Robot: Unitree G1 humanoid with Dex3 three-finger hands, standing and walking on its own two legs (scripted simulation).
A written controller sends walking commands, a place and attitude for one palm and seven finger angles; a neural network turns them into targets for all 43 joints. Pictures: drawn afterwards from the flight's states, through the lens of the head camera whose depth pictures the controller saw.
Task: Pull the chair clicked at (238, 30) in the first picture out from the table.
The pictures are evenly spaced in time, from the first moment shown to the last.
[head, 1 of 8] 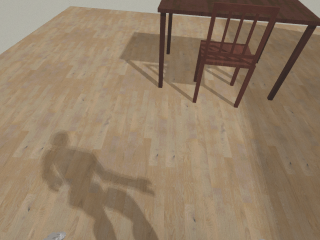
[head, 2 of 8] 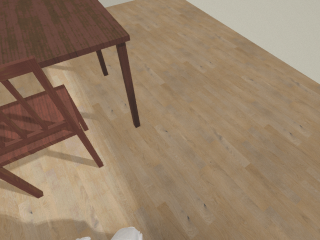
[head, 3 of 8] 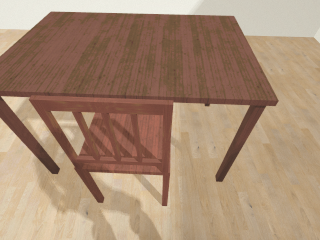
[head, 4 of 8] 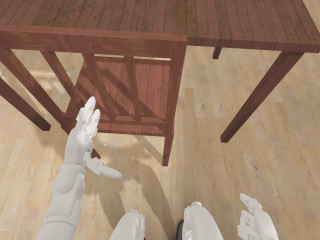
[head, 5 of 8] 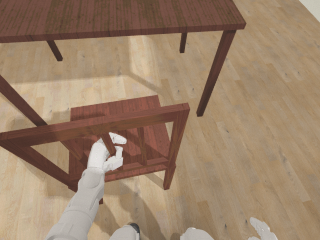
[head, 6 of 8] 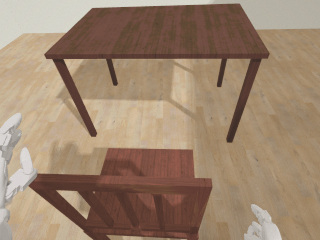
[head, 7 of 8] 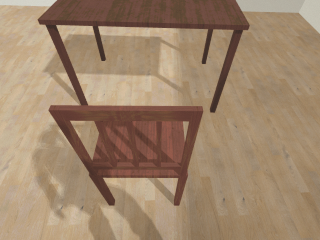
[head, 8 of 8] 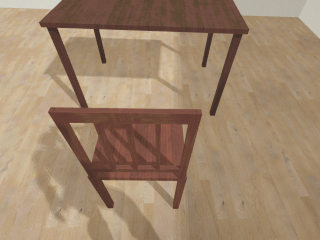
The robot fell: no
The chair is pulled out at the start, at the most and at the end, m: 0.00 0.62 0.61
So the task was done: yes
